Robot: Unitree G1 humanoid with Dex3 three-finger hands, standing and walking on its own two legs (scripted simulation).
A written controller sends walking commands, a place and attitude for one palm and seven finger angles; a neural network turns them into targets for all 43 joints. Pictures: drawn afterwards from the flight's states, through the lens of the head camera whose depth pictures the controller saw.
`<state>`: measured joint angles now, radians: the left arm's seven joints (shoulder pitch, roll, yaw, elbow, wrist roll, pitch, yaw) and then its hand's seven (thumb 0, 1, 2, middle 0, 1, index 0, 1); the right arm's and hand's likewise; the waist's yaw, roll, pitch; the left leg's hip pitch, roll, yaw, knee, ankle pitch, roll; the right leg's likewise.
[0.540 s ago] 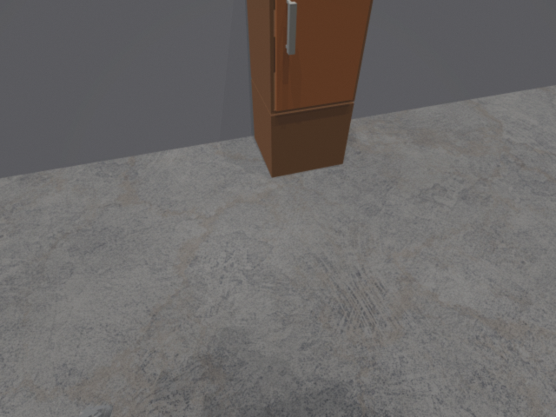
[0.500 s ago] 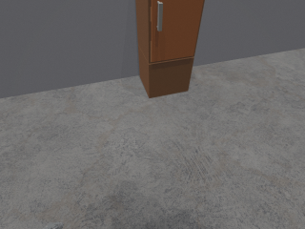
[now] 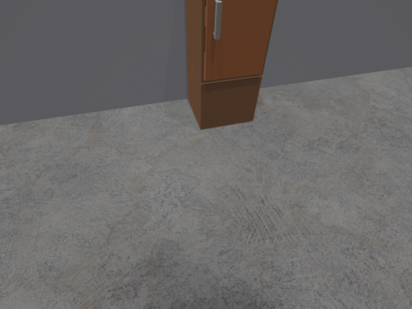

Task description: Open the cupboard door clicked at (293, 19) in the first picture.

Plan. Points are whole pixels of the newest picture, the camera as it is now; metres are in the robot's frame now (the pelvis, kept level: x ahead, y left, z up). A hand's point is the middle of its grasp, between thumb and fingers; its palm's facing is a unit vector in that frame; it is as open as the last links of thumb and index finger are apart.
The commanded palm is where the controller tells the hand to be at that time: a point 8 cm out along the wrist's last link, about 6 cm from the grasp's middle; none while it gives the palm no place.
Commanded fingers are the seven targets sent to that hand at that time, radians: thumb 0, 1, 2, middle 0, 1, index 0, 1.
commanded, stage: stand and wait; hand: left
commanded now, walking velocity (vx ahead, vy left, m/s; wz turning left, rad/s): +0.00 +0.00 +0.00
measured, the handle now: (216, 19) +1.44 +0.04 +0.02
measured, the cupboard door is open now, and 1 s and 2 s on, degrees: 0 0 0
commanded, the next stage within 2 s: look at it before walking up in 0.28 s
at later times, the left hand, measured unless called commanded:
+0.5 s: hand out of the picture +0.07 +0.25 -0.16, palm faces -0.03 -0.94 -0.33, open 7.4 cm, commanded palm none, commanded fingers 0.00 0.90 0.90 -0.20 -0.30 -0.20 -0.30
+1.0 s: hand out of the picture +0.09 +0.25 -0.15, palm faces -0.03 -0.94 -0.33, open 7.4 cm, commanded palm none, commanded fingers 0.00 0.90 0.90 -0.20 -0.30 -0.20 -0.30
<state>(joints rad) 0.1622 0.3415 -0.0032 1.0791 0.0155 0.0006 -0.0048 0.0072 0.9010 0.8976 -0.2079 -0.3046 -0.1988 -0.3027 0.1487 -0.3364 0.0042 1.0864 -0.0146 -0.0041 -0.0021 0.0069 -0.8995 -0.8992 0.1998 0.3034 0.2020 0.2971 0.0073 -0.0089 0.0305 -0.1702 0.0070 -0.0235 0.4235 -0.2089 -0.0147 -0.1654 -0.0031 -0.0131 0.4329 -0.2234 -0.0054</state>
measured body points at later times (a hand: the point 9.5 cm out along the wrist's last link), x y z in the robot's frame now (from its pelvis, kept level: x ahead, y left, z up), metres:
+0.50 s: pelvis +0.00 +0.01 +0.00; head +0.00 +0.01 +0.45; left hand +0.08 +0.30 -0.13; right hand +0.08 -0.29 -0.13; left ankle +0.02 +0.13 -0.74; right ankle +0.01 -0.12 -0.74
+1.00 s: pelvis +0.01 +0.00 +0.00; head +0.02 +0.01 +0.45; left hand +0.09 +0.30 -0.13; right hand +0.10 -0.29 -0.13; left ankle +0.02 +0.13 -0.74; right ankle +0.01 -0.12 -0.74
